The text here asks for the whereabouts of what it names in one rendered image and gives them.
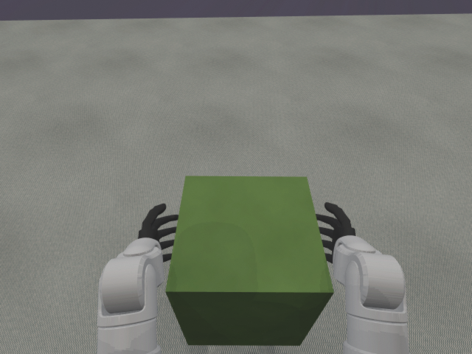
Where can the carton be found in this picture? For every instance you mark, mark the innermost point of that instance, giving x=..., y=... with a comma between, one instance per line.
x=248, y=265

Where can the robot right hand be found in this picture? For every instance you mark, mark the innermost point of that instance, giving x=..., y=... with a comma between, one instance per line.
x=342, y=227

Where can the robot right forearm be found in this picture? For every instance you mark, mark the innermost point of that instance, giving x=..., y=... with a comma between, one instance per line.
x=375, y=298

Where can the robot left hand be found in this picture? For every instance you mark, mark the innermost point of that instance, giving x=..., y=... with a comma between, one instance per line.
x=150, y=227

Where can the robot left forearm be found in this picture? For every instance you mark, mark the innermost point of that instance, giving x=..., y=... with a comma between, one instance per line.
x=127, y=300

